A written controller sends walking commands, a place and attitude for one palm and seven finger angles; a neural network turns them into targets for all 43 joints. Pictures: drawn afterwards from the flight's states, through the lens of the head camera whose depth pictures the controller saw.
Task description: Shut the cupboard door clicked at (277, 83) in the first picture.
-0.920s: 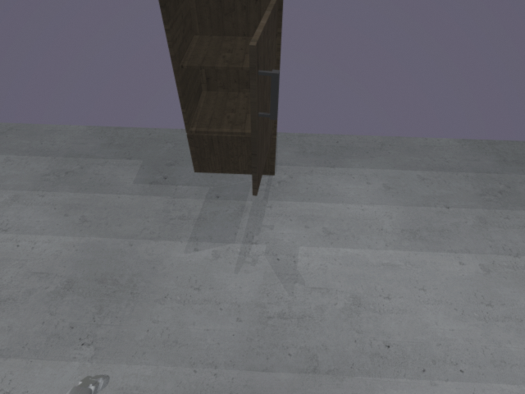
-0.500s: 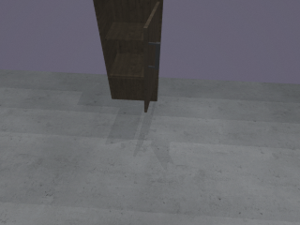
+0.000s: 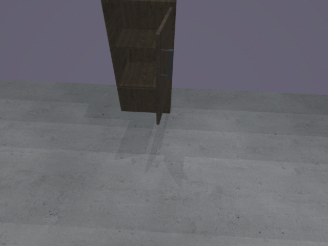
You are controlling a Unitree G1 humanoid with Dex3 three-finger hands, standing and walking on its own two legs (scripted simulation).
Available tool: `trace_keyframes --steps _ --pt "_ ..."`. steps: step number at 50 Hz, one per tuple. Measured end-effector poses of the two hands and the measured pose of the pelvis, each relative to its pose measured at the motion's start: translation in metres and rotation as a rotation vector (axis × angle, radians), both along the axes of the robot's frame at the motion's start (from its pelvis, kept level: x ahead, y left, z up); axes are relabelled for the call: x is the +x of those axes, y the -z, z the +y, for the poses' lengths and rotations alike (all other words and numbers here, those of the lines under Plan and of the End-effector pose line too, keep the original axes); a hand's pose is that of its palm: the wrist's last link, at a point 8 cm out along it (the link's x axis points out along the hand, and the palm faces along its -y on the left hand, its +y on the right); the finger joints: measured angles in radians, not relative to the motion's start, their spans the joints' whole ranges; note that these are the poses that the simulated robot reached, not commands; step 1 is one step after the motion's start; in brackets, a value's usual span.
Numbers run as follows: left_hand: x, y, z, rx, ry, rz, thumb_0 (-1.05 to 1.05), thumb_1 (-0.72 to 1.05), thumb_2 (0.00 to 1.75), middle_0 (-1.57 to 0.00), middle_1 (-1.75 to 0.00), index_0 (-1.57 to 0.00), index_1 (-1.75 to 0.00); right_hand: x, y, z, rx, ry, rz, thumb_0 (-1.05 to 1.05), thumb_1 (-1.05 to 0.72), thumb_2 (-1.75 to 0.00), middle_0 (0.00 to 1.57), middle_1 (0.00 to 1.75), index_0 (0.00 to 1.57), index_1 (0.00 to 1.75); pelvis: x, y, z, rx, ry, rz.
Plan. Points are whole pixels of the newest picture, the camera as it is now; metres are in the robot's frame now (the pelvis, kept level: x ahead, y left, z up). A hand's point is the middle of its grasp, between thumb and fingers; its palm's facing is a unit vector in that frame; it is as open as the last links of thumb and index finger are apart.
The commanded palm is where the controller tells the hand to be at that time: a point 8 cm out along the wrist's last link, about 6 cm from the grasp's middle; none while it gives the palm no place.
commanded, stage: look at it before walking up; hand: left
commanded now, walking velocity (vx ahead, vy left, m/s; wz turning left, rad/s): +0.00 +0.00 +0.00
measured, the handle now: (166, 64) +0.98 +0.05 -0.06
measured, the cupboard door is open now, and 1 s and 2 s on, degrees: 83 83 83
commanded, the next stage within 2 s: walk around to get in front in 0.52 s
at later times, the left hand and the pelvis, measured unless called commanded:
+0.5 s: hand out of the picture +0.05 +0.25 -0.16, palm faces -0.02 -0.94 -0.33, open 7.4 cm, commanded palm none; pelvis +0.00 +0.01 +0.00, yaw +0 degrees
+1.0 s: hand out of the picture +0.07 +0.20 -0.18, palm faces -0.14 -0.95 -0.29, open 7.4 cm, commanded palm none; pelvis -0.01 -0.01 -0.02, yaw -10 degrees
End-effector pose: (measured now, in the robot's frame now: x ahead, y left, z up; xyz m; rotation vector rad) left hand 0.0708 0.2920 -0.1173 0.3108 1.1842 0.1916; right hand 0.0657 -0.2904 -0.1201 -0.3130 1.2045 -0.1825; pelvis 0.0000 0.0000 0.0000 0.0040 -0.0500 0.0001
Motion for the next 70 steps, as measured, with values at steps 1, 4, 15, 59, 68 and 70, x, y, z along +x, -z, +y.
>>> trace_keyframes --steps 1,4,15,59,68,70 --pt "-0.001 0.0 0.0 -0.001 0.0 0.0 0.0 0.91 0.9 -0.2 -0.3 -0.2 -0.3 -0.001 0.0 0.0 0.0 0.0 0.0 0.01 -0.91 -0.9 0.2 0.3 0.2 0.3 -0.001 0.0 0.0 0.0 0.0 0.0" --pt "-0.003 0.001 0.0 -0.004 0.0 0.003 0.0 0.91 0.9 -0.2 -0.3 -0.2 -0.3 -0.003 0.0 0.001 0.001 0.0 0.002 0.01 -0.91 -0.9 0.2 0.3 0.2 0.3 -0.003 0.0 0.001 0.0 0.0 0.001" --pt "-0.019 0.005 0.002 -0.01 -0.009 0.047 0.0 0.91 0.9 -0.2 -0.3 -0.2 -0.3 -0.011 0.0 0.003 -0.001 0.001 0.033 0.01 -0.91 -0.9 0.2 0.3 0.2 0.3 -0.005 0.0 0.003 -0.002 -0.002 0.01" --pt "-0.007 0.013 -0.087 -0.065 0.132 0.127 0.0 0.91 0.9 -0.2 -0.3 -0.2 -0.3 -0.066 0.033 0.001 0.128 0.269 0.039 0.01 -0.91 -0.9 0.2 0.3 0.2 0.3 -0.012 0.008 -0.03 0.04 0.24 0.053" --pt "0.016 0.013 -0.083 -0.071 0.214 0.121 0.0 0.9 0.9 -0.2 -0.3 -0.2 -0.3 -0.072 0.015 -0.006 0.065 0.357 -0.026 0.01 -0.91 -0.9 0.2 0.3 0.2 0.3 -0.011 0.003 -0.019 0.035 0.337 0.078" --pt "0.024 0.014 -0.077 -0.071 0.234 0.113 0.0 0.9 0.9 -0.2 -0.3 -0.2 -0.3 -0.07 0.012 -0.002 0.055 0.371 -0.048 0.01 -0.91 -0.9 0.2 0.3 0.2 0.3 -0.011 0.003 -0.013 0.03 0.359 0.08"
